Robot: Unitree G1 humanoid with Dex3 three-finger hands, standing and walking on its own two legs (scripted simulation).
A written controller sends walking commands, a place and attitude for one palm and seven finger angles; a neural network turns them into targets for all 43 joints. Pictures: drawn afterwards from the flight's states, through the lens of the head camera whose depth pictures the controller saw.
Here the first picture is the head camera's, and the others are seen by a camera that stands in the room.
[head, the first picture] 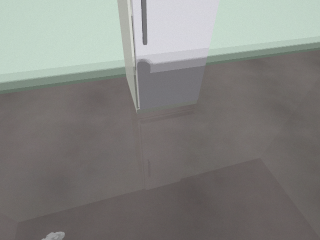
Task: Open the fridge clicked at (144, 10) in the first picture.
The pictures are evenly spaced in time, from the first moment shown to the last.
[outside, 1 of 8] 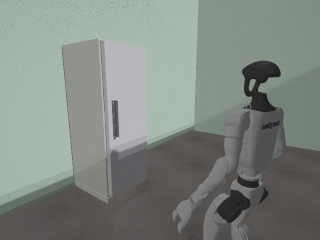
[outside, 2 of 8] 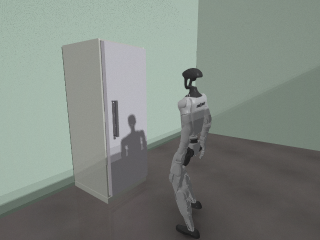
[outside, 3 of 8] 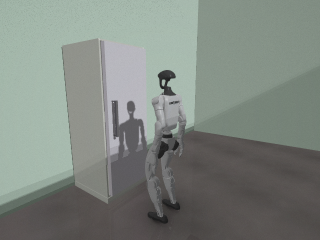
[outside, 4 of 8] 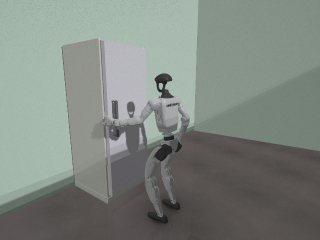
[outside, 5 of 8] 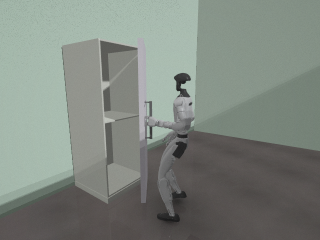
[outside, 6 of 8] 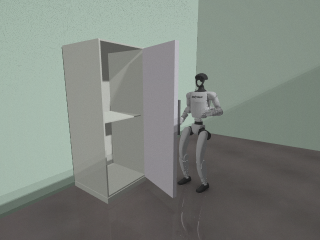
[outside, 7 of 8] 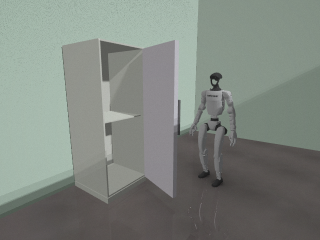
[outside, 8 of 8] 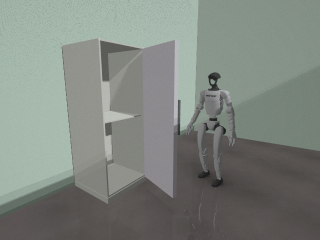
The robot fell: no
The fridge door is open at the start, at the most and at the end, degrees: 0 79 71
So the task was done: yes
